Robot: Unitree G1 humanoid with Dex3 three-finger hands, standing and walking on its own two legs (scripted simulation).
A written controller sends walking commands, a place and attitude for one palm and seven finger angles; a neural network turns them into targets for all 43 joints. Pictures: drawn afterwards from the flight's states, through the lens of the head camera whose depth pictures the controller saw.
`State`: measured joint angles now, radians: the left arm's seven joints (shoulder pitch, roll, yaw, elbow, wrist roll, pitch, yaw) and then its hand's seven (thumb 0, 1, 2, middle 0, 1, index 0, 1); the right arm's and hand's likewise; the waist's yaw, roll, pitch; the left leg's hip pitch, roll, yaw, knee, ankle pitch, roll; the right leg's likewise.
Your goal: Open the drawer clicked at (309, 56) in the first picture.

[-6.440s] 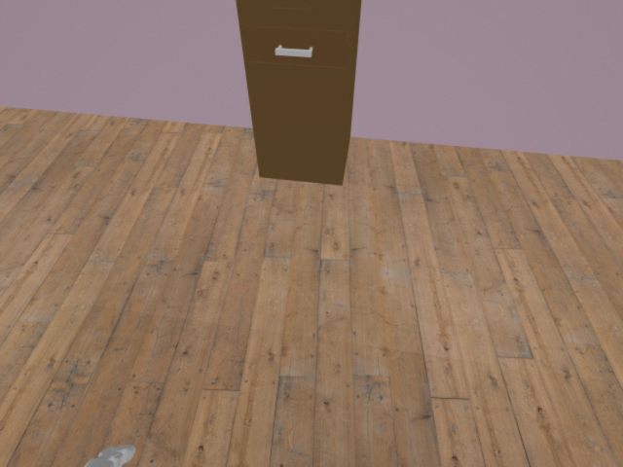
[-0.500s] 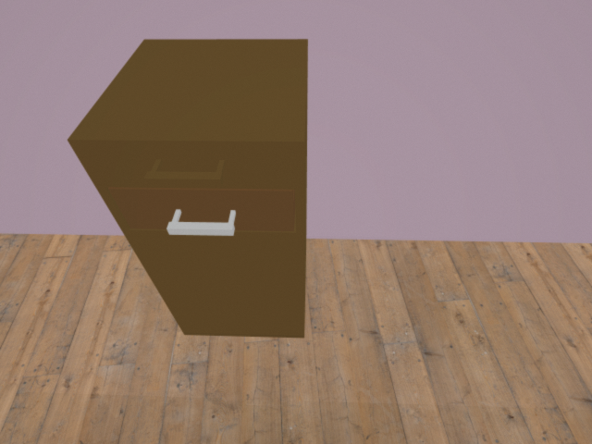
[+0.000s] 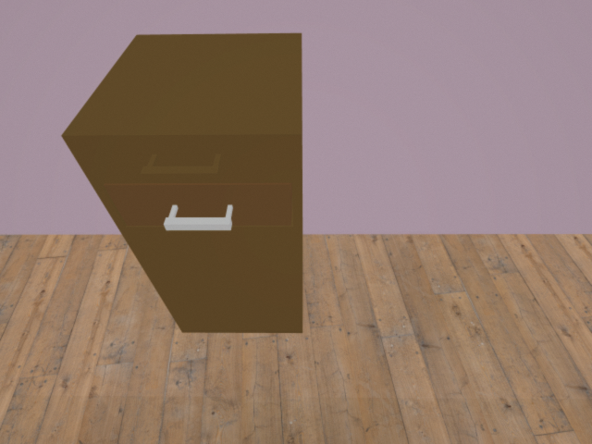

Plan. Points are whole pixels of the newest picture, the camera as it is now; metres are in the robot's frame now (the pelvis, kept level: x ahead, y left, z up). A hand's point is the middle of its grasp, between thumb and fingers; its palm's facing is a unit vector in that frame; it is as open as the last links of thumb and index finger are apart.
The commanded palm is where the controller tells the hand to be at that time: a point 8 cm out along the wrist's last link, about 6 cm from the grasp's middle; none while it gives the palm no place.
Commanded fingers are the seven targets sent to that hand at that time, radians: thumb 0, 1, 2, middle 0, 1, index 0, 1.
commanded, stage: look again from close up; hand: left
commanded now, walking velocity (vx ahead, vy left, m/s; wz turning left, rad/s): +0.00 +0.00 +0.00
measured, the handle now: (200, 216) +0.57 +0.24 -0.10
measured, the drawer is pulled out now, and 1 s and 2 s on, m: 0.00 0.00 0.00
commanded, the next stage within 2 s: shuffle to correct the standing spot in 0.30 s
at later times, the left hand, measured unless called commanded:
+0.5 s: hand out of the picture -0.01 +0.15 -0.17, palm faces +0.02 -0.99 -0.17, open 7.4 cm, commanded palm none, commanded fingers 0.00 0.90 0.90 -0.20 -0.30 -0.20 -0.30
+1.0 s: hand out of the picture +0.09 +0.18 -0.17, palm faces +0.05 -0.97 -0.25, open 7.3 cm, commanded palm none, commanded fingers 0.00 0.90 0.90 -0.20 -0.30 -0.20 -0.30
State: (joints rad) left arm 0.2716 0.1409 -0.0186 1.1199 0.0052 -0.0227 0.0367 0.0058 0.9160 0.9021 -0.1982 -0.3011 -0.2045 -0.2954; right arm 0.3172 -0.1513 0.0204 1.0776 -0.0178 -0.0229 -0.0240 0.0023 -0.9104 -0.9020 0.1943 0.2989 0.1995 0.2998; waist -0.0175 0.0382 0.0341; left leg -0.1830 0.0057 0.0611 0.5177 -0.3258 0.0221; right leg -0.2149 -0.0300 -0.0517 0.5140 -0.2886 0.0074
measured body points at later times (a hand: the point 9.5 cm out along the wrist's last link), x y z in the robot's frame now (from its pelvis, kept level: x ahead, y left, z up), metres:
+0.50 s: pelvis +0.01 -0.01 +0.00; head +0.02 -0.02 +0.45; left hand -0.01 +0.20 -0.16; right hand -0.01 -0.23 -0.16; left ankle -0.03 +0.10 -0.74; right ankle -0.01 -0.12 -0.74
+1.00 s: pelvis +0.07 -0.01 +0.00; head +0.11 -0.03 +0.44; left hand +0.09 +0.23 -0.15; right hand +0.05 -0.21 -0.17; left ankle -0.03 +0.10 -0.73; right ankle +0.06 -0.11 -0.74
